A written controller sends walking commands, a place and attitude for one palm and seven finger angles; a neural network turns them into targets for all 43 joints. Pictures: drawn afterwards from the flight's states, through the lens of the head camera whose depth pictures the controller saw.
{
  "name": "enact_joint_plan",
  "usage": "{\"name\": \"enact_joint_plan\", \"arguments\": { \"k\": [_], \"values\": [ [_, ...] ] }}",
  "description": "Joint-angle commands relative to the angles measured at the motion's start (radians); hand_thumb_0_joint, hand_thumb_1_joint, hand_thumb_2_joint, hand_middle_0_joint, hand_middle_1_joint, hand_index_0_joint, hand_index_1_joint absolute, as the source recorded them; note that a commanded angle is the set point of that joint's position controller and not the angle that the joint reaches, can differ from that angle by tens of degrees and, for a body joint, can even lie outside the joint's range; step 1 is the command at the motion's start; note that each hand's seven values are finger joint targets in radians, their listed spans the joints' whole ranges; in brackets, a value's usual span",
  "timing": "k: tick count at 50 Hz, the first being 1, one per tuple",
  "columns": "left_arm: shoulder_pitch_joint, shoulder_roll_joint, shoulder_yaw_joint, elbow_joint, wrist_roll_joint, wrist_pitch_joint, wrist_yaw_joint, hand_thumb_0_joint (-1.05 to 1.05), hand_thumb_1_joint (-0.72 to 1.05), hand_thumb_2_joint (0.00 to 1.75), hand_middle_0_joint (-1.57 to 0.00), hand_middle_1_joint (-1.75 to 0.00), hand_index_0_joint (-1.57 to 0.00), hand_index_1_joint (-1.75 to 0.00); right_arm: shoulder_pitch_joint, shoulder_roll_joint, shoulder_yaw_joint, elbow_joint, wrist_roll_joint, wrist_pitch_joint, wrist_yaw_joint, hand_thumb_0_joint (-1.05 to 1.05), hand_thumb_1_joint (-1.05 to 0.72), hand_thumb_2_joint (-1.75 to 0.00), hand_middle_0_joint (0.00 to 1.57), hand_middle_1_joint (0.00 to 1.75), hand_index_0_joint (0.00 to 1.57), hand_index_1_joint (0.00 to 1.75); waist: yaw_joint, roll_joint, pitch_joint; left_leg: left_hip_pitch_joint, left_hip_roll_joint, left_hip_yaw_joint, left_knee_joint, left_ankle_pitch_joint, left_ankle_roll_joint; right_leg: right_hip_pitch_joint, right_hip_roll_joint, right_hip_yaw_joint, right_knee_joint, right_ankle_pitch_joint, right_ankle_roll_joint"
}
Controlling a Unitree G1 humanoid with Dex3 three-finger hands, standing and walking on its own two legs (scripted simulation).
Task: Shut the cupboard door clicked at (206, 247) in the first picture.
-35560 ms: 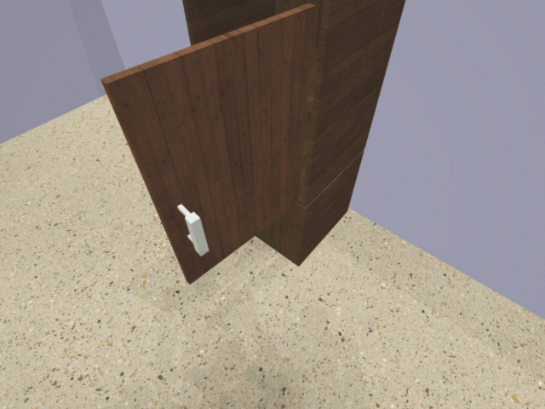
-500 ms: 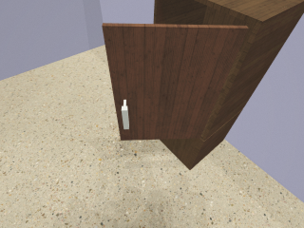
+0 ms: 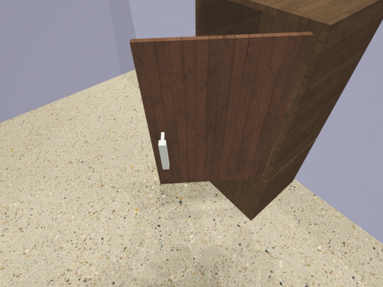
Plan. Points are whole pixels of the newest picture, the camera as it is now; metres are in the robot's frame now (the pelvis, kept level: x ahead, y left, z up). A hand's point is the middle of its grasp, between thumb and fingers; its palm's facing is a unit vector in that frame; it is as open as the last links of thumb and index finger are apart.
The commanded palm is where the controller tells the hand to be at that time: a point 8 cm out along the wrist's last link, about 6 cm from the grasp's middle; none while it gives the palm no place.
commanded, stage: look again from close up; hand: left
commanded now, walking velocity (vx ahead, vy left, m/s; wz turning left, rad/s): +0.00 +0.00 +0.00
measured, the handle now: (164, 150) +0.54 +0.13 -0.10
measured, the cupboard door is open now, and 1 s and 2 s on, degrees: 53 53 53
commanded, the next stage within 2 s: shuffle to correct the standing spot in 0.08 s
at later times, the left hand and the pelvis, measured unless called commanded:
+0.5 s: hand out of the picture +0.02 +0.15 -0.18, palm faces +0.07 -0.98 -0.19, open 7.3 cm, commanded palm none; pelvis +0.04 -0.03 -0.01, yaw +3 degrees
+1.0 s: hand out of the picture +0.12 +0.11 -0.18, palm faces +0.12 -0.98 -0.16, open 7.3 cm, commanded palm none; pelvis +0.11 -0.07 +0.00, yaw +6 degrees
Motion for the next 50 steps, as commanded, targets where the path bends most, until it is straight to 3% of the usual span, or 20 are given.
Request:
{"name": "enact_joint_plan", "arguments": {
  "k": [1,9,14,17,21,24,26,28,30,31,33,34,35,36,37,39,41,43,47,50],
  "values": [
    [0.038,0.125,0.023,-0.034,-0.002,-0.018,0.004,0.00,0.90,0.90,-0.20,-0.30,-0.20,-0.30,0.033,-0.113,-0.024,-0.028,-0.003,-0.015,-0.007,0.00,-0.90,-0.90,0.20,0.30,0.20,0.30,0.000,-0.040,0.020,-0.005,0.121,-0.109,-0.100,0.187,0.014,0.004,-0.075,0.070,-0.077,0.170,-0.046],
    [0.009,0.149,0.026,-0.036,-0.001,-0.016,0.002,0.00,0.90,0.90,-0.20,-0.30,-0.20,-0.30,0.000,-0.121,-0.026,-0.010,-0.002,-0.011,-0.007,0.00,-0.90,-0.90,0.20,0.30,0.20,0.30,0.002,-0.030,0.011,0.007,0.123,-0.100,-0.095,0.189,0.008,0.018,-0.082,0.074,-0.090,0.202,-0.048],
    [0.042,0.108,0.024,-0.022,0.007,0.002,-0.005,0.00,0.90,0.90,-0.20,-0.30,-0.20,-0.30,0.015,-0.090,-0.024,-0.001,-0.013,0.005,-0.002,0.00,-0.90,-0.90,0.20,0.30,0.20,0.30,0.002,-0.014,0.064,-0.054,0.128,-0.133,-0.108,-0.062,0.024,-0.025,-0.060,0.034,-0.073,-0.093,-0.047],
    [0.048,0.104,0.028,-0.027,0.012,0.003,-0.012,0.00,0.90,0.90,-0.20,-0.30,-0.20,-0.30,0.023,-0.096,-0.033,-0.006,-0.016,0.010,-0.002,0.00,-0.90,-0.90,0.20,0.30,0.20,0.30,-0.002,0.016,0.108,-0.084,0.152,-0.184,-0.134,-0.134,0.045,-0.061,-0.041,0.000,-0.041,-0.131,-0.048],
    [0.080,0.100,0.036,-0.029,0.014,-0.003,-0.015,0.00,0.90,0.90,-0.20,-0.30,-0.20,-0.30,0.041,-0.107,-0.040,-0.012,-0.014,0.003,-0.009,0.00,-0.90,-0.90,0.20,0.30,0.20,0.30,0.004,0.023,0.088,-0.088,0.170,-0.207,-0.080,0.024,0.068,-0.036,-0.043,-0.023,0.001,-0.026,-0.050],
    [0.142,0.115,0.047,-0.015,0.013,-0.009,-0.011,0.00,0.90,0.90,-0.20,-0.30,-0.20,-0.30,0.036,-0.071,-0.037,-0.022,-0.013,-0.003,-0.014,0.00,-0.90,-0.90,0.20,0.30,0.20,0.30,0.020,-0.081,0.049,-0.156,0.099,-0.086,0.090,0.127,0.038,0.075,-0.104,0.043,-0.048,0.120,-0.079],
    [0.207,0.146,0.060,0.001,0.013,-0.011,-0.005,0.00,0.90,0.90,-0.20,-0.30,-0.20,-0.30,0.017,-0.035,-0.035,-0.040,-0.012,-0.002,-0.013,0.00,-0.90,-0.90,0.20,0.30,0.20,0.30,0.035,-0.228,0.030,-0.273,0.038,0.015,0.261,-0.056,0.007,0.177,-0.212,0.150,-0.107,0.314,-0.138],
    [0.261,0.134,0.061,0.012,0.022,-0.014,0.003,0.00,0.90,0.90,-0.20,-0.30,-0.20,-0.30,-0.055,-0.022,-0.041,-0.068,-0.011,0.001,-0.012,0.00,-0.90,-0.90,0.20,0.30,0.20,0.30,0.063,-0.210,0.067,-0.396,0.046,0.022,0.421,-0.291,0.003,0.230,-0.282,0.210,-0.129,0.563,-0.228],
    [0.240,0.115,0.056,0.013,0.028,-0.012,0.009,0.00,0.90,0.90,-0.20,-0.30,-0.20,-0.30,-0.069,-0.005,-0.043,-0.072,-0.009,0.003,-0.007,0.00,-0.90,-0.90,0.20,0.30,0.20,0.30,0.045,-0.126,0.077,-0.369,0.070,0.026,0.390,-0.294,0.007,0.199,-0.269,0.156,-0.109,0.616,-0.250],
    [0.209,0.114,0.053,0.006,0.026,-0.008,0.008,0.00,0.90,0.90,-0.20,-0.30,-0.20,-0.30,-0.047,0.010,-0.041,-0.066,-0.008,0.004,-0.005,0.00,-0.90,-0.90,0.20,0.30,0.20,0.30,0.022,-0.117,0.068,-0.291,0.067,0.047,0.298,-0.236,0.005,0.150,-0.233,0.099,-0.090,0.585,-0.224],
    [0.140,0.095,0.047,-0.009,0.013,0.000,0.007,0.00,0.90,0.90,-0.20,-0.30,-0.20,-0.30,0.112,0.020,-0.041,0.001,-0.013,0.000,-0.008,0.00,-0.90,-0.90,0.20,0.30,0.20,0.30,-0.059,-0.083,0.016,0.017,0.048,0.075,0.035,0.037,0.009,0.005,-0.135,-0.017,0.070,0.513,-0.147],
    [0.142,0.065,0.044,-0.018,0.005,0.002,0.003,0.00,0.90,0.90,-0.20,-0.30,-0.20,-0.30,0.228,-0.051,-0.055,0.039,-0.021,-0.007,-0.020,0.00,-0.90,-0.90,0.20,0.30,0.20,0.30,-0.098,0.049,-0.039,0.213,0.190,-0.119,-0.039,0.239,0.065,-0.157,-0.068,-0.062,0.282,0.320,-0.087],
    [0.143,0.030,0.034,-0.042,-0.002,-0.001,-0.002,0.00,0.90,0.90,-0.20,-0.30,-0.20,-0.30,0.311,-0.145,-0.072,0.052,-0.026,-0.008,-0.031,0.00,-0.90,-0.90,0.20,0.30,0.20,0.30,-0.107,0.268,-0.077,0.297,0.474,-0.465,-0.123,0.556,0.192,-0.338,0.024,-0.126,0.535,-0.241,-0.028],
    [0.117,0.085,0.048,-0.061,0.009,0.008,0.001,0.00,0.90,0.90,-0.20,-0.30,-0.20,-0.30,0.304,-0.164,-0.071,0.043,-0.023,0.006,-0.033,0.00,-0.90,-0.90,0.20,0.30,0.20,0.30,-0.106,0.140,-0.076,0.257,0.544,-0.507,-0.135,0.577,0.271,-0.363,0.003,-0.020,0.668,-0.317,-0.049],
    [0.076,0.084,0.054,-0.072,0.018,0.014,0.001,0.00,0.90,0.90,-0.20,-0.30,-0.20,-0.30,0.248,-0.152,-0.073,0.024,-0.023,0.008,-0.033,0.00,-0.90,-0.90,0.20,0.30,0.20,0.30,-0.088,0.087,-0.006,0.166,0.528,-0.447,-0.140,0.528,0.274,-0.399,-0.025,0.001,0.717,-0.281,-0.046],
    [0.065,0.053,0.058,-0.060,0.024,0.024,-0.013,0.00,0.90,0.90,-0.20,-0.30,-0.20,-0.30,0.144,-0.091,-0.055,0.001,-0.022,-0.004,-0.037,0.00,-0.90,-0.90,0.20,0.30,0.20,0.30,-0.036,0.087,0.115,0.011,0.439,-0.313,-0.158,0.511,0.210,-0.407,-0.056,0.012,0.731,-0.160,-0.025],
    [0.111,0.019,0.055,-0.045,0.021,0.039,-0.026,0.00,0.90,0.90,-0.20,-0.30,-0.20,-0.30,0.102,-0.089,-0.051,-0.016,-0.021,-0.014,-0.037,0.00,-0.90,-0.90,0.20,0.30,0.20,0.30,-0.004,0.110,0.095,-0.033,0.375,-0.175,-0.164,0.513,0.167,-0.357,-0.052,-0.017,0.713,-0.082,-0.012],
    [0.103,0.006,0.055,-0.056,0.020,0.046,-0.036,0.00,0.90,0.90,-0.20,-0.30,-0.20,-0.30,0.096,-0.105,-0.058,-0.023,-0.024,-0.018,-0.038,0.00,-0.90,-0.90,0.20,0.30,0.20,0.30,0.005,0.111,0.062,-0.014,0.338,-0.092,-0.153,0.545,0.139,-0.331,-0.055,-0.044,0.610,-0.050,-0.001],
    [0.001,0.018,0.060,-0.109,0.013,0.050,-0.045,0.00,0.90,0.90,-0.20,-0.30,-0.20,-0.30,0.089,-0.141,-0.080,-0.034,-0.032,-0.004,-0.032,0.00,-0.90,-0.90,0.20,0.30,0.20,0.30,-0.021,0.164,0.072,-0.009,0.321,-0.044,-0.134,0.481,0.114,-0.293,-0.053,-0.100,0.361,-0.047,0.011],
    [-0.025,0.030,0.069,-0.127,0.012,0.043,-0.051,0.00,0.90,0.90,-0.20,-0.30,-0.20,-0.30,0.078,-0.176,-0.102,-0.045,-0.035,0.014,-0.027,0.00,-0.90,-0.90,0.20,0.30,0.20,0.30,-0.027,0.180,0.032,-0.032,0.329,-0.071,-0.093,0.327,0.093,-0.187,-0.026,-0.138,0.206,-0.024,0.009]
  ]
}}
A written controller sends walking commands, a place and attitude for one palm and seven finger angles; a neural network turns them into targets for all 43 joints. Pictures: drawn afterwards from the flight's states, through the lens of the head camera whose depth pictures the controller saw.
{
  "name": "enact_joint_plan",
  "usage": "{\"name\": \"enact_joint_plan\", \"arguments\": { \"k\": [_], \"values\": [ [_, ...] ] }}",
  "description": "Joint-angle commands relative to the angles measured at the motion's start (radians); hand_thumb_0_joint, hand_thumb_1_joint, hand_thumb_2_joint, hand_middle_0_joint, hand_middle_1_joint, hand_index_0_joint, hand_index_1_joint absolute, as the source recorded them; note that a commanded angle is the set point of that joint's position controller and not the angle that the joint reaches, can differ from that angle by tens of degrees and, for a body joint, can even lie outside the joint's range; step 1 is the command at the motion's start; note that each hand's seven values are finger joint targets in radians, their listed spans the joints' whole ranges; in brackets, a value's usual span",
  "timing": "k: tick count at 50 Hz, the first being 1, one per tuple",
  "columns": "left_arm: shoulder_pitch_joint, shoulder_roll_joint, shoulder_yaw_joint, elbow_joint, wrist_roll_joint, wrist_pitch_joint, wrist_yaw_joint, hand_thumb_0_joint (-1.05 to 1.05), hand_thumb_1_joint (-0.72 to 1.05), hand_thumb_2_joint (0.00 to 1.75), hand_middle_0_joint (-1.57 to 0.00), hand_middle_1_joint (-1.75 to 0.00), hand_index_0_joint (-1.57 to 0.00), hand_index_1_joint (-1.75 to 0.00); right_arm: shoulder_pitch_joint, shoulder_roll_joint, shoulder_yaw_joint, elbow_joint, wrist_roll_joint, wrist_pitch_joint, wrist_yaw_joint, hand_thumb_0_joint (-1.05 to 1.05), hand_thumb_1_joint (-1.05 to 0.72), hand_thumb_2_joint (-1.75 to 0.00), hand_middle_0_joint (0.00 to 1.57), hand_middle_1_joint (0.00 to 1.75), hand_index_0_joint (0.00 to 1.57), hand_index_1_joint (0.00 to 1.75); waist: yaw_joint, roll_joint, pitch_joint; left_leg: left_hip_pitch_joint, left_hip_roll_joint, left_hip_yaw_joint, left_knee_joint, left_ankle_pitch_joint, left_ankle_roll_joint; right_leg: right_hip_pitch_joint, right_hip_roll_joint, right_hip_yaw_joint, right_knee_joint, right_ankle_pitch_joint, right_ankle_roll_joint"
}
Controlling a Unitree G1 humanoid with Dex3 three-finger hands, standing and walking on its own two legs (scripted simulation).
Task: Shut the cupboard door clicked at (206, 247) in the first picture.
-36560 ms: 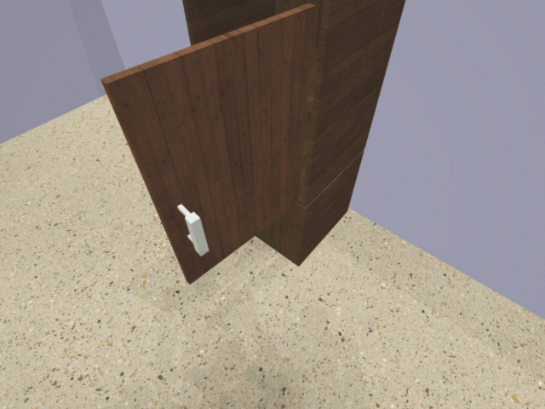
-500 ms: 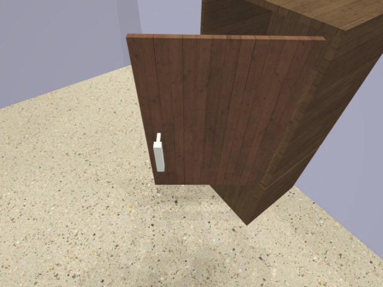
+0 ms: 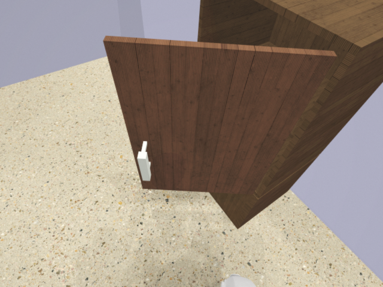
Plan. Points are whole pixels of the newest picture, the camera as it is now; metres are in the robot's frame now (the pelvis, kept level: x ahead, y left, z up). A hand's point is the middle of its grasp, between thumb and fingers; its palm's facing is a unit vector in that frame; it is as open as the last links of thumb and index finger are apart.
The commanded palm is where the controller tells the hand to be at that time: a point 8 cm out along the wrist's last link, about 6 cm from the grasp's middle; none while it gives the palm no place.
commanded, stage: come to a stop and stand still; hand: left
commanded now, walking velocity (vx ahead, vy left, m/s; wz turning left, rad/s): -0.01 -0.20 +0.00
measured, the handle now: (145, 161) +0.45 +0.16 -0.11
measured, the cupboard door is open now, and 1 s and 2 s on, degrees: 53 53 53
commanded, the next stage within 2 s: look again from close up in 1.32 s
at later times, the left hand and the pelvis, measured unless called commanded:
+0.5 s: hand out of the picture +0.05 +0.14 -0.19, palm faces +0.09 -0.98 -0.20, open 7.3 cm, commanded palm none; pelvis +0.00 -0.05 -0.01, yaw +1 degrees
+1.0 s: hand out of the picture -0.05 +0.13 -0.18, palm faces +0.05 -0.98 -0.19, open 7.3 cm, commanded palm none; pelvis -0.04 -0.03 +0.00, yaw +1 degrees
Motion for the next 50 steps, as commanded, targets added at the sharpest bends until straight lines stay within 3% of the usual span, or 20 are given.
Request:
{"name": "enact_joint_plan", "arguments": {
  "k": [1,3,4,5,7,8,9,13,19,22,24,26,27,31,37,40,42,44,47,50],
  "values": [
    [0.040,0.028,0.011,-0.054,-0.005,-0.025,-0.015,0.00,0.90,0.90,-0.20,-0.30,-0.20,-0.30,0.043,-0.240,-0.076,-0.043,-0.005,0.014,-0.009,0.00,-0.90,-0.90,0.20,0.30,0.20,0.30,-0.009,0.209,-0.034,-0.069,0.193,-0.116,-0.065,0.313,0.137,0.166,0.039,-0.071,-0.244,0.058,0.003],
    [0.157,0.097,0.028,-0.028,-0.001,-0.043,-0.012,0.00,0.90,0.90,-0.20,-0.30,-0.20,-0.30,0.049,-0.215,-0.075,-0.047,0.001,0.019,0.001,0.00,-0.90,-0.90,0.20,0.30,0.20,0.30,0.046,0.052,-0.097,-0.152,0.099,-0.051,0.106,0.138,0.067,0.381,0.017,-0.033,-0.420,0.182,0.000],
    [0.214,0.191,0.046,-0.012,0.010,-0.060,0.003,0.00,0.90,0.90,-0.20,-0.30,-0.20,-0.30,0.084,-0.124,-0.054,-0.062,0.009,0.022,0.011,0.00,-0.90,-0.90,0.20,0.30,0.20,0.30,0.065,-0.264,-0.157,-0.317,-0.037,0.054,0.349,-0.190,0.021,0.522,-0.203,0.205,-0.492,0.303,-0.053],
    [0.230,0.226,0.041,-0.020,-0.004,-0.061,0.014,0.00,0.90,0.90,-0.20,-0.30,-0.20,-0.30,0.054,-0.089,-0.036,-0.093,0.021,0.033,0.006,0.00,-0.90,-0.90,0.20,0.30,0.20,0.30,0.074,-0.328,-0.202,-0.297,-0.069,-0.034,0.512,-0.386,0.025,0.431,-0.327,0.364,-0.561,0.425,-0.132],
    [0.098,0.168,0.019,-0.038,-0.001,-0.073,0.024,0.00,0.90,0.90,-0.20,-0.30,-0.20,-0.30,0.037,-0.068,-0.036,-0.080,0.021,0.039,0.013,0.00,-0.90,-0.90,0.20,0.30,0.20,0.30,0.024,-0.166,-0.098,-0.260,-0.035,-0.069,0.557,-0.286,0.031,0.277,-0.286,0.296,-0.592,0.332,-0.173],
    [0.046,0.170,0.020,-0.055,0.002,-0.078,0.029,0.00,0.90,0.90,-0.20,-0.30,-0.20,-0.30,0.052,-0.077,-0.034,-0.065,0.019,0.039,0.017,0.00,-0.90,-0.90,0.20,0.30,0.20,0.30,0.005,-0.261,-0.084,-0.275,-0.029,-0.071,0.581,-0.248,0.026,0.263,-0.265,0.291,-0.556,0.437,-0.165],
    [0.013,0.148,0.012,-0.068,0.000,-0.077,0.034,0.00,0.90,0.90,-0.20,-0.30,-0.20,-0.30,0.055,-0.092,-0.037,-0.053,0.023,0.038,0.018,0.00,-0.90,-0.90,0.20,0.30,0.20,0.30,0.000,-0.240,-0.084,-0.263,-0.028,-0.074,0.573,-0.213,0.017,0.263,-0.249,0.227,-0.519,0.557,-0.168],
    [0.048,0.172,0.026,-0.071,0.001,-0.062,0.047,0.00,0.90,0.90,-0.20,-0.30,-0.20,-0.30,-0.001,-0.073,-0.030,-0.063,0.027,0.050,0.020,0.00,-0.90,-0.90,0.20,0.30,0.20,0.30,0.036,-0.099,-0.118,-0.247,-0.075,-0.032,0.445,-0.194,-0.011,0.332,-0.268,0.188,-0.469,0.741,-0.206],
    [0.041,0.199,0.039,-0.081,0.004,-0.046,0.053,0.00,0.90,0.90,-0.20,-0.30,-0.20,-0.30,-0.052,-0.091,-0.040,-0.116,0.025,0.063,0.026,0.00,-0.90,-0.90,0.20,0.30,0.20,0.30,0.045,-0.121,-0.118,-0.237,-0.084,-0.057,0.386,-0.173,-0.011,0.318,-0.303,0.234,-0.500,0.600,-0.239],
    [-0.004,0.199,0.040,-0.097,0.004,-0.036,0.051,0.00,0.90,0.90,-0.20,-0.30,-0.20,-0.30,-0.004,-0.082,-0.040,-0.109,0.027,0.057,0.028,0.00,-0.90,-0.90,0.20,0.30,0.20,0.30,0.012,-0.116,-0.132,-0.080,-0.098,-0.034,0.176,-0.069,0.001,0.221,-0.259,0.214,-0.481,0.376,-0.195],
    [-0.031,0.171,0.034,-0.106,-0.006,-0.026,0.047,0.00,0.90,0.90,-0.20,-0.30,-0.20,-0.30,0.073,-0.088,-0.038,-0.085,0.029,0.046,0.027,0.00,-0.90,-0.90,0.20,0.30,0.20,0.30,-0.027,-0.073,-0.128,0.109,-0.093,-0.013,-0.043,0.076,0.018,0.099,-0.165,0.142,-0.420,0.146,-0.117],
    [-0.028,0.068,0.012,-0.128,-0.014,-0.009,0.038,0.00,0.90,0.90,-0.20,-0.30,-0.20,-0.30,0.027,-0.193,-0.054,-0.122,0.013,0.041,0.021,0.00,-0.90,-0.90,0.20,0.30,0.20,0.30,-0.017,0.299,-0.050,-0.009,0.186,-0.344,-0.254,0.081,0.141,0.002,0.026,-0.035,-0.176,-0.172,-0.002],
    [-0.038,0.074,0.011,-0.135,-0.010,-0.002,0.040,0.00,0.90,0.90,-0.20,-0.30,-0.20,-0.30,-0.032,-0.199,-0.052,-0.153,0.010,0.048,0.017,0.00,-0.90,-0.90,0.20,0.30,0.20,0.30,-0.009,0.255,-0.007,-0.154,0.239,-0.360,-0.274,0.111,0.220,0.064,0.028,0.004,-0.035,-0.210,-0.005],
    [0.050,0.052,0.012,-0.055,-0.001,0.001,0.033,0.00,0.90,0.90,-0.20,-0.30,-0.20,-0.30,-0.135,-0.151,-0.029,-0.163,0.012,0.033,0.007,0.00,-0.90,-0.90,0.20,0.30,0.20,0.30,0.043,0.102,-0.030,-0.150,0.119,-0.224,-0.252,0.123,0.203,0.098,0.028,0.061,0.140,-0.066,-0.008],
    [0.032,0.032,-0.011,-0.040,-0.003,-0.016,0.035,0.00,0.90,0.90,-0.20,-0.30,-0.20,-0.30,-0.023,-0.142,-0.030,-0.102,0.012,0.021,-0.001,0.00,-0.90,-0.90,0.20,0.30,0.20,0.30,-0.007,0.107,-0.064,0.074,0.137,-0.262,-0.225,0.318,0.228,0.121,0.006,0.025,-0.150,-0.156,0.007],
    [0.091,0.028,-0.018,-0.006,-0.011,-0.025,0.039,0.00,0.90,0.90,-0.20,-0.30,-0.20,-0.30,0.003,-0.159,-0.033,-0.076,0.017,0.021,0.003,0.00,-0.90,-0.90,0.20,0.30,0.20,0.30,0.005,0.078,-0.118,0.093,0.111,-0.259,-0.195,0.337,0.197,0.247,0.022,0.018,-0.367,-0.069,0.000],
    [0.140,0.046,-0.020,0.022,-0.008,-0.041,0.046,0.00,0.90,0.90,-0.20,-0.30,-0.20,-0.30,-0.009,-0.128,-0.027,-0.062,0.028,0.017,0.008,0.00,-0.90,-0.90,0.20,0.30,0.20,0.30,0.022,0.013,-0.115,-0.001,0.050,-0.211,-0.136,0.264,0.130,0.392,-0.014,0.063,-0.556,0.129,-0.014],
    [0.136,0.078,-0.024,0.032,-0.011,-0.052,0.047,0.00,0.90,0.90,-0.20,-0.30,-0.20,-0.30,-0.023,-0.104,-0.019,-0.062,0.033,0.016,0.013,0.00,-0.90,-0.90,0.20,0.30,0.20,0.30,0.002,-0.072,-0.076,-0.017,-0.029,-0.121,-0.105,0.178,0.064,0.346,-0.120,0.161,-0.560,0.212,-0.069],
    [0.100,0.053,-0.035,0.035,-0.014,-0.063,0.048,0.00,0.90,0.90,-0.20,-0.30,-0.20,-0.30,-0.006,-0.110,-0.021,-0.024,0.024,0.020,0.015,0.00,-0.90,-0.90,0.20,0.30,0.20,0.30,-0.011,-0.152,-0.049,0.039,-0.014,-0.112,-0.096,0.233,0.065,0.291,-0.082,0.125,-0.544,0.244,-0.060],
    [0.108,0.043,-0.042,0.042,-0.019,-0.057,0.047,0.00,0.90,0.90,-0.20,-0.30,-0.20,-0.30,0.003,-0.113,-0.009,0.010,0.024,0.026,0.016,0.00,-0.90,-0.90,0.20,0.30,0.20,0.30,-0.009,-0.050,0.025,0.040,-0.010,-0.126,-0.135,0.152,0.063,0.222,-0.062,0.124,-0.572,0.051,-0.058]
  ]
}}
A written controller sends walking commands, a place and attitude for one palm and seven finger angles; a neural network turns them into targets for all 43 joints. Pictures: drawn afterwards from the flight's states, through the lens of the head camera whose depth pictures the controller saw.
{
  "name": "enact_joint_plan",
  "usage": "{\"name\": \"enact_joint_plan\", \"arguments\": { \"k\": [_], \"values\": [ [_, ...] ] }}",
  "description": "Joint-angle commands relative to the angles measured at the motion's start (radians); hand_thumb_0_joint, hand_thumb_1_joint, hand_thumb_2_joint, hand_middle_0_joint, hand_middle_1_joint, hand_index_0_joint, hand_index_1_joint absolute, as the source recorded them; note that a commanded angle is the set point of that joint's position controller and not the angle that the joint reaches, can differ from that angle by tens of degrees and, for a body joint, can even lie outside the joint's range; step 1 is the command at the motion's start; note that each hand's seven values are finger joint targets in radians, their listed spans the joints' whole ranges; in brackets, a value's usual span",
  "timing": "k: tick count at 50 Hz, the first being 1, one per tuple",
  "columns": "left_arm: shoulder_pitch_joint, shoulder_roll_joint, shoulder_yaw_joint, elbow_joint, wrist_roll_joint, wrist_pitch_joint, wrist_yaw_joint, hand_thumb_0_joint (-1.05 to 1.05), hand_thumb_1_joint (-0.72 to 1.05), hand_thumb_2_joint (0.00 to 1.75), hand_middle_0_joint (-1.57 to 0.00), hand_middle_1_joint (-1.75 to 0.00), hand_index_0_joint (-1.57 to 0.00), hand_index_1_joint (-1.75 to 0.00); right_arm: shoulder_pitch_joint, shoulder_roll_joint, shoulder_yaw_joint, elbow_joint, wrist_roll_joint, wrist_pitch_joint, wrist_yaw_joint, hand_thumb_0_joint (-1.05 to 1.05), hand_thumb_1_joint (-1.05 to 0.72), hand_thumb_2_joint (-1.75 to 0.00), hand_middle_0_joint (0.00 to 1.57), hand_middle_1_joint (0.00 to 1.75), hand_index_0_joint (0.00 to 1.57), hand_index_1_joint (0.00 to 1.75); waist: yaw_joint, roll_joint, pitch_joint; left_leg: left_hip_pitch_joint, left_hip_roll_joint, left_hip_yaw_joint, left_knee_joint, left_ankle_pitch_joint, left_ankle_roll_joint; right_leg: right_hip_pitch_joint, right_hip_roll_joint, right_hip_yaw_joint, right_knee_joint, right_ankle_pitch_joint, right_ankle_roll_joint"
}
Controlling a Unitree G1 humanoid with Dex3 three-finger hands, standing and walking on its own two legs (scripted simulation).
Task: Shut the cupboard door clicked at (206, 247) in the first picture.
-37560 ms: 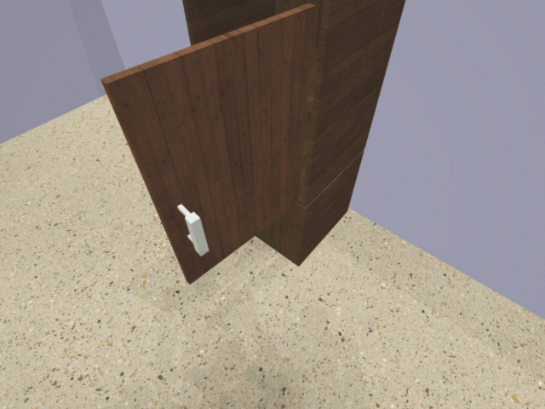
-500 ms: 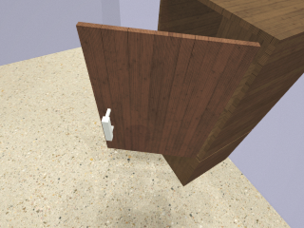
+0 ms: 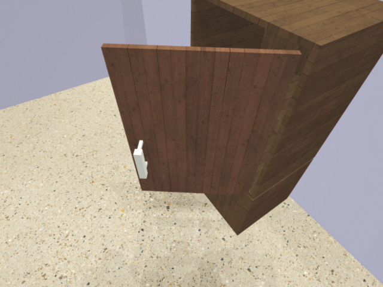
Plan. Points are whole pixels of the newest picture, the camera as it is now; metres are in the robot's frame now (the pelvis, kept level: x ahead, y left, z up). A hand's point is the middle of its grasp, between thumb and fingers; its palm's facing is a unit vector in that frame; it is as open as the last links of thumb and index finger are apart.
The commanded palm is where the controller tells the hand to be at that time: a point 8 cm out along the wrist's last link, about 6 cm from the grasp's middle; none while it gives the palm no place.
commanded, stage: come to a stop and stand still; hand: left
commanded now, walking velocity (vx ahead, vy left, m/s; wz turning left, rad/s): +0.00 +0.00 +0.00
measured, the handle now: (142, 159) +0.50 +0.19 -0.11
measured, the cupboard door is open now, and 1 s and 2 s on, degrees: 53 53 53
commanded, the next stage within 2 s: look again from close up in 0.32 s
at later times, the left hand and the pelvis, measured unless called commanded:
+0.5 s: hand out of the picture -0.06 +0.14 -0.18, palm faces +0.04 -0.99 -0.15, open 7.3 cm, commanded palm none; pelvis -0.01 -0.01 +0.00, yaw +1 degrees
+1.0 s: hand out of the picture -0.02 +0.19 -0.19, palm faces +0.03 -0.99 -0.16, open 7.3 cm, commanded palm none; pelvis -0.02 +0.01 +0.00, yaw +1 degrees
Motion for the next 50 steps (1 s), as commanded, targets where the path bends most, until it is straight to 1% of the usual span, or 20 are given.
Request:
{"name": "enact_joint_plan", "arguments": {
  "k": [1,5,11,14,20,21,22,23,24,25,26,27,29,31,33,36,40,42,49,50],
  "values": [
    [0.045,0.088,0.008,-0.023,-0.005,-0.016,0.002,0.00,0.90,0.90,-0.20,-0.30,-0.20,-0.30,0.059,-0.069,-0.004,0.001,-0.006,-0.005,0.000,0.00,-0.90,-0.90,0.20,0.30,0.20,0.30,-0.010,-0.031,0.086,0.085,0.129,-0.150,-0.088,-0.049,-0.033,-0.178,-0.116,0.105,-0.141,-0.015,-0.042],
    [0.078,0.086,0.009,-0.006,-0.004,-0.009,0.000,0.00,0.90,0.90,-0.20,-0.30,-0.20,-0.30,0.076,-0.054,0.000,0.022,-0.008,0.003,-0.001,0.00,-0.90,-0.90,0.20,0.30,0.20,0.30,-0.001,0.021,0.138,0.025,0.125,-0.165,-0.122,-0.162,-0.035,-0.196,-0.099,0.103,-0.151,-0.096,-0.042],
    [0.116,0.066,0.011,0.007,-0.004,-0.010,0.000,0.00,0.90,0.90,-0.20,-0.30,-0.20,-0.30,0.108,-0.046,-0.002,0.033,-0.008,0.000,-0.005,0.00,-0.90,-0.90,0.20,0.30,0.20,0.30,0.006,0.027,0.095,0.016,0.135,-0.189,-0.147,-0.211,-0.032,-0.174,-0.083,0.084,-0.124,-0.089,-0.040],
    [0.132,0.053,0.010,0.015,-0.004,-0.013,0.001,0.00,0.90,0.90,-0.20,-0.30,-0.20,-0.30,0.114,-0.038,-0.002,0.038,-0.007,-0.006,-0.007,0.00,-0.90,-0.90,0.20,0.30,0.20,0.30,0.009,0.026,0.062,0.023,0.141,-0.193,-0.146,-0.190,-0.030,-0.147,-0.082,0.078,-0.110,-0.043,-0.041],
    [0.151,0.033,0.005,0.030,-0.004,-0.021,0.004,0.00,0.90,0.90,-0.20,-0.30,-0.20,-0.30,0.132,-0.019,0.000,0.050,-0.004,-0.012,-0.010,0.00,-0.90,-0.90,0.20,0.30,0.20,0.30,0.005,-0.001,0.070,0.041,0.140,-0.177,-0.125,-0.124,-0.030,-0.156,-0.087,0.085,-0.120,-0.007,-0.041],
    [0.190,0.068,-0.012,0.034,0.021,-0.055,0.032,0.00,0.90,0.90,-0.20,-0.30,-0.20,-0.30,-0.001,-0.075,0.007,-0.028,-0.005,-0.029,0.006,0.00,-0.90,-0.90,0.20,0.30,0.20,0.30,0.045,0.025,0.125,-0.028,0.121,-0.136,0.098,-0.021,-0.054,-0.195,-0.110,0.136,-0.154,0.163,-0.048],
    [0.171,0.104,-0.001,0.009,0.015,-0.073,0.032,0.00,0.90,0.90,-0.20,-0.30,-0.20,-0.30,0.029,-0.046,0.013,-0.066,-0.005,-0.037,0.005,0.00,-0.90,-0.90,0.20,0.30,0.20,0.30,-0.009,0.014,0.052,0.006,0.120,-0.143,0.115,0.040,-0.057,-0.151,-0.182,0.181,-0.143,0.474,-0.053],
    [0.144,0.092,0.002,-0.011,0.009,-0.073,0.028,0.00,0.90,0.90,-0.20,-0.30,-0.20,-0.30,0.118,-0.006,0.012,-0.042,-0.007,-0.042,0.002,0.00,-0.90,-0.90,0.20,0.30,0.20,0.30,-0.036,0.014,-0.029,0.039,0.121,-0.137,0.080,0.020,-0.045,-0.084,-0.177,0.131,-0.068,0.469,-0.061],
    [0.157,0.077,-0.005,-0.005,0.000,-0.077,0.027,0.00,0.90,0.90,-0.20,-0.30,-0.20,-0.30,0.129,-0.018,0.013,-0.034,-0.006,-0.045,0.000,0.00,-0.90,-0.90,0.20,0.30,0.20,0.30,-0.022,-0.053,-0.089,0.045,0.122,-0.145,0.090,0.082,-0.032,-0.047,-0.145,0.111,-0.043,0.469,-0.058],
    [0.153,0.064,-0.007,-0.010,-0.004,-0.074,0.028,0.00,0.90,0.90,-0.20,-0.30,-0.20,-0.30,0.129,-0.034,0.011,-0.039,-0.004,-0.044,-0.001,0.00,-0.90,-0.90,0.20,0.30,0.20,0.30,-0.025,-0.085,-0.103,0.045,0.127,-0.148,0.088,0.092,-0.025,-0.044,-0.129,0.100,-0.039,0.403,-0.059],
    [0.146,0.058,-0.008,-0.018,-0.006,-0.067,0.026,0.00,0.90,0.90,-0.20,-0.30,-0.20,-0.30,0.120,-0.041,0.010,-0.040,-0.001,-0.041,-0.002,0.00,-0.90,-0.90,0.20,0.30,0.20,0.30,-0.023,-0.092,-0.074,0.039,0.129,-0.150,0.074,0.064,-0.022,-0.072,-0.119,0.100,-0.046,0.291,-0.060],
    [0.143,0.058,-0.007,-0.024,0.000,-0.061,0.025,0.00,0.90,0.90,-0.20,-0.30,-0.20,-0.30,0.109,-0.046,0.009,-0.039,-0.005,-0.041,-0.002,0.00,-0.90,-0.90,0.20,0.30,0.20,0.30,-0.017,-0.023,-0.010,0.020,0.130,-0.148,0.067,0.080,-0.019,-0.111,-0.109,0.092,-0.048,0.238,-0.061],
    [0.149,0.064,-0.005,-0.033,0.000,-0.051,0.021,0.00,0.90,0.90,-0.20,-0.30,-0.20,-0.30,0.091,-0.048,0.007,-0.051,-0.005,-0.030,0.001,0.00,-0.90,-0.90,0.20,0.30,0.20,0.30,-0.011,0.005,0.075,-0.029,0.121,-0.160,0.034,-0.042,-0.020,-0.182,-0.096,0.103,-0.072,0.039,-0.065],
    [0.154,0.073,-0.004,-0.039,0.003,-0.048,0.018,0.00,0.90,0.90,-0.20,-0.30,-0.20,-0.30,0.087,-0.054,0.004,-0.062,-0.006,-0.027,0.004,0.00,-0.90,-0.90,0.20,0.30,0.20,0.30,-0.010,-0.022,0.102,-0.044,0.116,-0.164,0.021,-0.081,-0.021,-0.213,-0.090,0.115,-0.082,-0.025,-0.069],
    [0.150,0.081,-0.003,-0.049,0.004,-0.045,0.017,0.00,0.90,0.90,-0.20,-0.30,-0.20,-0.30,0.091,-0.060,0.005,-0.066,-0.006,-0.027,0.004,0.00,-0.90,-0.90,0.20,0.30,0.20,0.30,-0.009,-0.032,0.103,-0.046,0.118,-0.165,0.011,-0.082,-0.019,-0.209,-0.085,0.104,-0.075,-0.022,-0.066],
    [0.151,0.091,-0.002,-0.061,0.004,-0.039,0.014,0.00,0.90,0.90,-0.20,-0.30,-0.20,-0.30,0.077,-0.084,0.001,-0.076,-0.006,-0.027,0.004,0.00,-0.90,-0.90,0.20,0.30,0.20,0.30,-0.001,-0.013,0.100,-0.055,0.130,-0.186,-0.026,-0.136,-0.013,-0.206,-0.074,0.096,-0.065,-0.043,-0.060],
    [0.148,0.108,0.002,-0.079,0.005,-0.035,0.012,0.00,0.90,0.90,-0.20,-0.30,-0.20,-0.30,0.057,-0.109,-0.002,-0.088,-0.006,-0.030,0.004,0.00,-0.90,-0.90,0.20,0.30,0.20,0.30,0.006,0.017,0.065,-0.054,0.139,-0.201,-0.048,-0.149,-0.007,-0.168,-0.070,0.090,-0.053,-0.002,-0.056],
    [0.153,0.118,0.003,-0.086,0.007,-0.037,0.012,0.00,0.90,0.90,-0.20,-0.30,-0.20,-0.30,0.049,-0.113,-0.002,-0.090,-0.004,-0.037,0.004,0.00,-0.90,-0.90,0.20,0.30,0.20,0.30,0.013,0.010,0.036,-0.038,0.144,-0.197,-0.039,-0.084,-0.002,-0.137,-0.072,0.083,-0.052,0.059,-0.053],
    [0.135,0.142,0.004,-0.092,0.005,-0.032,0.007,0.00,0.90,0.90,-0.20,-0.30,-0.20,-0.30,0.024,-0.145,-0.006,-0.086,-0.002,-0.039,0.006,0.00,-0.90,-0.90,0.20,0.30,0.20,0.30,0.012,0.032,0.017,-0.017,0.157,-0.216,-0.079,-0.110,-0.001,-0.124,-0.073,0.073,-0.054,0.065,-0.042],
    [0.148,0.107,-0.004,-0.079,0.004,-0.027,0.006,0.00,0.90,0.90,-0.20,-0.30,-0.20,-0.30,0.032,-0.116,0.001,-0.075,-0.004,-0.035,0.007,0.00,-0.90,-0.90,0.20,0.30,0.20,0.30,0.009,0.037,0.013,-0.017,0.161,-0.219,-0.097,-0.176,-0.007,-0.122,-0.068,0.061,-0.056,0.034,-0.035]
  ]
}}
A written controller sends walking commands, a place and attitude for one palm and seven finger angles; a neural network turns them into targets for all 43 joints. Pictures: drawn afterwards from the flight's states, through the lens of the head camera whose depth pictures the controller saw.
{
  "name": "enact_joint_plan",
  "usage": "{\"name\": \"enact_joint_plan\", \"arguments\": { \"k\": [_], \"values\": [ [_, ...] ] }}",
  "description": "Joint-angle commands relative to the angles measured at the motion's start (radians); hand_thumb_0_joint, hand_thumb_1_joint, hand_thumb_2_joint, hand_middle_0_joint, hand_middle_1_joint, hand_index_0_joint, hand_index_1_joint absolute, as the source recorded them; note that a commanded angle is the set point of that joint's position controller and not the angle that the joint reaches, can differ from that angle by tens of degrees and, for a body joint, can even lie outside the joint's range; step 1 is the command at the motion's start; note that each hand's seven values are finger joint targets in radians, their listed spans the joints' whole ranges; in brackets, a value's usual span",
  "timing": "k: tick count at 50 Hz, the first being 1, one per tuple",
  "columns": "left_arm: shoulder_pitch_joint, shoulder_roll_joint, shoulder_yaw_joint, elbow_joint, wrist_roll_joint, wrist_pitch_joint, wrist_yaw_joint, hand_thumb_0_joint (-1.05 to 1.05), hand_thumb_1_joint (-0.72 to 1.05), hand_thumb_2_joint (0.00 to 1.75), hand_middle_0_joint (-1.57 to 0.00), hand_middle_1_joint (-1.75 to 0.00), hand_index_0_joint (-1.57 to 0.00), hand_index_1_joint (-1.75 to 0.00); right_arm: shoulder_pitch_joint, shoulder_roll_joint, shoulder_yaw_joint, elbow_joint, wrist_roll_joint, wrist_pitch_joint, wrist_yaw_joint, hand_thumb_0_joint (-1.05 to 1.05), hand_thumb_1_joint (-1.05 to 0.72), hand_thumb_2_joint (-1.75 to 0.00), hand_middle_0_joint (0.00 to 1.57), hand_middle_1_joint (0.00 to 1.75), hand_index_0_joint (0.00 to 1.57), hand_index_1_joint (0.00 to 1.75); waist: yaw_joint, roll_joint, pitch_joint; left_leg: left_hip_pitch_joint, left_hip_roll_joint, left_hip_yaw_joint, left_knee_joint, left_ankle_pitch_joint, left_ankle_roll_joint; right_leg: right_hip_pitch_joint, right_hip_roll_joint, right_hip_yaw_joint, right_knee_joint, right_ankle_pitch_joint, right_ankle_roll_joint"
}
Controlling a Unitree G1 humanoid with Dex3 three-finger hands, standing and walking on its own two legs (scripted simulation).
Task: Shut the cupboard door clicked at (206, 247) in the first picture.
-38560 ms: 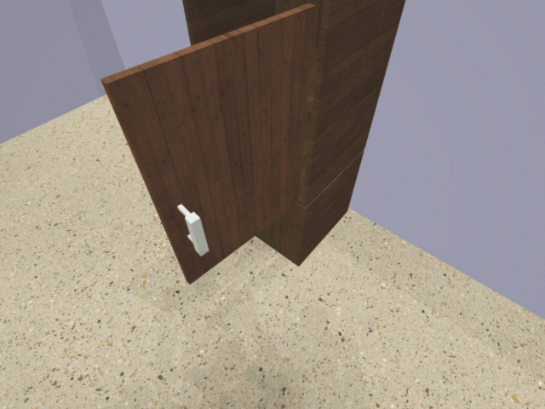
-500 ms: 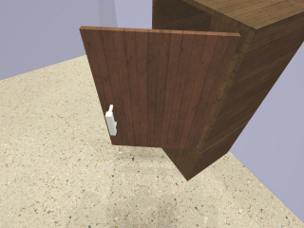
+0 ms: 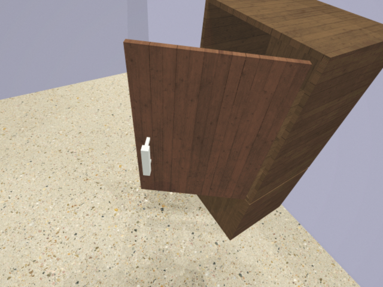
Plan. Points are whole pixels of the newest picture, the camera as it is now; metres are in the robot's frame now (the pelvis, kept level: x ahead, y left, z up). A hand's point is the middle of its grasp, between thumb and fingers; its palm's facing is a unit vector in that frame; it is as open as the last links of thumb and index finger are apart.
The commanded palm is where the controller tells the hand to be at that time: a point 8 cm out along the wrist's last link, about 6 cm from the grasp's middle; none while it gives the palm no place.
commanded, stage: shuffle to correct the standing spot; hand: left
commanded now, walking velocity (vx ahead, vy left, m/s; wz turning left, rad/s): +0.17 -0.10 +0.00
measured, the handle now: (147, 156) +0.51 +0.17 -0.10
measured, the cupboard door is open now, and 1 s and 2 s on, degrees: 53 53 53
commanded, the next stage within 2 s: come to a stop and stand still in 0.38 s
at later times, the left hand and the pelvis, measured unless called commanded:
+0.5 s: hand out of the picture -0.06 +0.15 -0.19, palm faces +0.00 -1.00 -0.08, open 7.4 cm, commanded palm none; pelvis +0.03 +0.00 +0.00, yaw -3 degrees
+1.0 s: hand out of the picture +0.07 +0.14 -0.18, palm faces +0.01 -0.98 -0.18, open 7.3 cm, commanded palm none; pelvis +0.04 -0.03 +0.00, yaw -2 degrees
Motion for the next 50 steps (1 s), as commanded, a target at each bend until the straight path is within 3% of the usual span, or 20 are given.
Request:
{"name": "enact_joint_plan", "arguments": {
  "k": [1,5,7,12,15,18,20,22,23,24,27,29,31,32,34,36,37,43,45,50],
  "values": [
    [0.110,0.048,0.006,-0.006,0.000,-0.004,0.001,0.00,0.90,0.90,-0.20,-0.30,-0.20,-0.30,0.031,-0.118,-0.026,-0.027,-0.005,-0.004,-0.004,0.00,-0.90,-0.90,0.20,0.30,0.20,0.30,-0.001,0.087,0.063,0.030,0.153,-0.221,-0.217,-0.270,-0.030,-0.095,-0.069,0.060,-0.075,-0.032,-0.043],
    [0.142,0.044,0.013,-0.001,0.012,0.013,-0.010,0.00,0.90,0.90,-0.20,-0.30,-0.20,-0.30,0.032,-0.165,-0.048,-0.027,-0.010,0.010,-0.008,0.00,-0.90,-0.90,0.20,0.30,0.20,0.30,0.003,0.119,0.089,-0.013,0.214,-0.305,-0.320,-0.515,-0.001,-0.122,-0.017,-0.004,0.024,-0.123,-0.045],
    [0.165,0.036,0.016,0.002,0.016,0.018,-0.017,0.00,0.90,0.90,-0.20,-0.30,-0.20,-0.30,0.028,-0.169,-0.055,-0.031,-0.009,0.011,-0.010,0.00,-0.90,-0.90,0.20,0.30,0.20,0.30,0.016,0.106,0.101,-0.042,0.235,-0.315,-0.328,-0.522,0.022,-0.111,-0.014,-0.018,0.035,-0.110,-0.052],
    [0.224,0.032,0.024,0.020,0.011,0.010,-0.025,0.00,0.90,0.90,-0.20,-0.30,-0.20,-0.30,0.016,-0.141,-0.057,-0.031,-0.011,0.008,-0.010,0.00,-0.90,-0.90,0.20,0.30,0.20,0.30,0.029,0.043,0.090,-0.072,0.175,-0.206,-0.247,-0.436,-0.012,-0.055,-0.036,0.024,-0.078,-0.113,-0.075],
    [0.216,0.051,0.028,0.023,0.004,0.001,-0.020,0.00,0.90,0.90,-0.20,-0.30,-0.20,-0.30,0.021,-0.096,-0.051,-0.029,-0.010,0.003,-0.007,0.00,-0.90,-0.90,0.20,0.30,0.20,0.30,0.008,-0.038,0.105,-0.044,0.100,-0.104,-0.077,-0.316,-0.038,-0.146,-0.117,0.167,-0.178,-0.251,-0.113],
    [0.186,0.050,0.028,0.023,-0.001,-0.008,-0.017,0.00,0.90,0.90,-0.20,-0.30,-0.20,-0.30,0.050,-0.061,-0.040,-0.016,-0.007,-0.012,-0.007,0.00,-0.90,-0.90,0.20,0.30,0.20,0.30,-0.021,-0.051,0.105,0.012,0.084,-0.047,0.011,-0.180,-0.037,-0.177,-0.138,0.173,-0.169,-0.165,-0.117],
    [0.179,0.031,0.024,0.024,0.000,-0.008,-0.020,0.00,0.90,0.90,-0.20,-0.30,-0.20,-0.30,0.092,-0.084,-0.044,0.004,-0.008,-0.022,-0.012,0.00,-0.90,-0.90,0.20,0.30,0.20,0.30,-0.034,0.033,0.086,0.084,0.144,-0.121,-0.063,-0.176,-0.017,-0.213,-0.078,0.091,-0.057,-0.082,-0.090],
    [0.180,0.008,0.021,0.014,0.008,-0.002,-0.025,0.00,0.90,0.90,-0.20,-0.30,-0.20,-0.30,0.157,-0.145,-0.064,0.026,-0.008,-0.021,-0.020,0.00,-0.90,-0.90,0.20,0.30,0.20,0.30,-0.045,0.182,0.095,0.150,0.293,-0.358,-0.238,-0.334,0.058,-0.320,-0.005,-0.021,0.147,-0.107,-0.052],
    [0.148,0.004,0.021,0.004,0.015,0.003,-0.027,0.00,0.90,0.90,-0.20,-0.30,-0.20,-0.30,0.192,-0.167,-0.074,0.030,-0.011,-0.022,-0.025,0.00,-0.90,-0.90,0.20,0.30,0.20,0.30,-0.062,0.226,0.113,0.186,0.364,-0.445,-0.305,-0.344,0.102,-0.408,-0.007,-0.024,0.297,-0.174,-0.045],
    [0.103,0.013,0.025,-0.011,0.019,0.003,-0.029,0.00,0.90,0.90,-0.20,-0.30,-0.20,-0.30,0.215,-0.160,-0.072,0.035,-0.014,-0.026,-0.027,0.00,-0.90,-0.90,0.20,0.30,0.20,0.30,-0.070,0.209,0.124,0.182,0.397,-0.464,-0.322,-0.277,0.137,-0.453,-0.044,0.020,0.412,-0.189,-0.046],
    [0.094,-0.031,0.024,-0.010,0.013,-0.001,-0.032,0.00,0.90,0.90,-0.20,-0.30,-0.20,-0.30,0.150,-0.106,-0.050,0.023,-0.010,-0.036,-0.032,0.00,-0.90,-0.90,0.20,0.30,0.20,0.30,-0.025,0.110,0.084,0.116,0.360,-0.304,-0.261,0.075,0.145,-0.355,-0.085,0.038,0.366,-0.136,-0.032],
    [0.132,-0.072,0.017,0.015,0.004,0.002,-0.024,0.00,0.90,0.90,-0.20,-0.30,-0.20,-0.30,0.092,-0.096,-0.042,0.017,-0.011,-0.032,-0.031,0.00,-0.90,-0.90,0.20,0.30,0.20,0.30,0.010,0.112,0.042,0.026,0.297,-0.176,-0.212,0.168,0.107,-0.164,-0.069,0.000,0.213,-0.051,-0.014],
    [0.182,-0.074,0.015,0.044,0.000,-0.001,-0.016,0.00,0.90,0.90,-0.20,-0.30,-0.20,-0.30,0.072,-0.079,-0.037,0.025,-0.002,-0.026,-0.028,0.00,-0.90,-0.90,0.20,0.30,0.20,0.30,0.040,0.092,0.012,-0.041,0.225,-0.109,-0.145,0.057,0.049,-0.007,-0.048,-0.033,0.028,0.147,0.004],
    [0.183,-0.044,0.019,0.045,0.001,-0.008,-0.011,0.00,0.90,0.90,-0.20,-0.30,-0.20,-0.30,0.075,-0.053,-0.031,0.027,0.003,-0.027,-0.025,0.00,-0.90,-0.90,0.20,0.30,0.20,0.30,0.046,0.017,0.023,-0.075,0.180,-0.079,-0.106,-0.010,0.004,0.046,-0.060,-0.010,-0.054,0.203,0.008],
    [0.119,0.026,0.019,0.027,-0.004,-0.021,-0.005,0.00,0.90,0.90,-0.20,-0.30,-0.20,-0.30,0.091,-0.006,-0.019,0.027,0.007,-0.014,-0.015,0.00,-0.90,-0.90,0.20,0.30,0.20,0.30,0.008,-0.075,0.082,-0.074,0.086,-0.029,-0.063,-0.182,-0.066,-0.057,-0.191,0.164,-0.149,0.112,-0.052],
    [0.046,0.055,0.020,0.009,-0.006,-0.013,-0.008,0.00,0.90,0.90,-0.20,-0.30,-0.20,-0.30,0.126,0.001,-0.019,0.047,-0.001,-0.005,-0.006,0.00,-0.90,-0.90,0.20,0.30,0.20,0.30,-0.017,0.020,0.123,0.021,0.069,-0.031,-0.085,-0.130,-0.067,-0.201,-0.181,0.140,-0.149,-0.022,-0.068],
    [0.042,0.043,0.020,0.007,-0.006,-0.014,-0.006,0.00,0.90,0.90,-0.20,-0.30,-0.20,-0.30,0.125,0.004,-0.021,0.057,-0.002,0.004,-0.008,0.00,-0.90,-0.90,0.20,0.30,0.20,0.30,-0.012,-0.016,0.135,0.018,0.079,-0.029,-0.073,-0.120,-0.070,-0.198,-0.150,0.132,-0.151,-0.011,-0.057],
    [0.034,0.066,0.039,-0.023,-0.005,-0.006,0.004,0.00,0.90,0.90,-0.20,-0.30,-0.20,-0.30,0.133,-0.018,-0.034,0.036,0.001,0.009,-0.008,0.00,-0.90,-0.90,0.20,0.30,0.20,0.30,0.004,0.004,0.069,0.001,0.090,-0.034,-0.044,-0.009,-0.070,-0.099,-0.177,0.120,-0.066,0.245,-0.067],
    [0.029,0.081,0.046,-0.035,-0.004,-0.003,0.006,0.00,0.90,0.90,-0.20,-0.30,-0.20,-0.30,0.127,-0.023,-0.039,0.023,0.000,0.015,-0.008,0.00,-0.90,-0.90,0.20,0.30,0.20,0.30,0.003,-0.033,0.033,0.010,0.084,-0.023,-0.011,-0.010,-0.074,-0.083,-0.203,0.134,-0.058,0.288,-0.079],
    [-0.011,0.077,0.054,-0.063,0.000,0.010,0.005,0.00,0.90,0.90,-0.20,-0.30,-0.20,-0.30,0.115,-0.026,-0.049,0.001,-0.003,0.025,-0.005,0.00,-0.90,-0.90,0.20,0.30,0.20,0.30,-0.006,-0.025,0.042,0.045,0.094,-0.042,-0.016,-0.030,-0.067,-0.167,-0.188,0.116,-0.052,0.147,-0.075]
  ]
}}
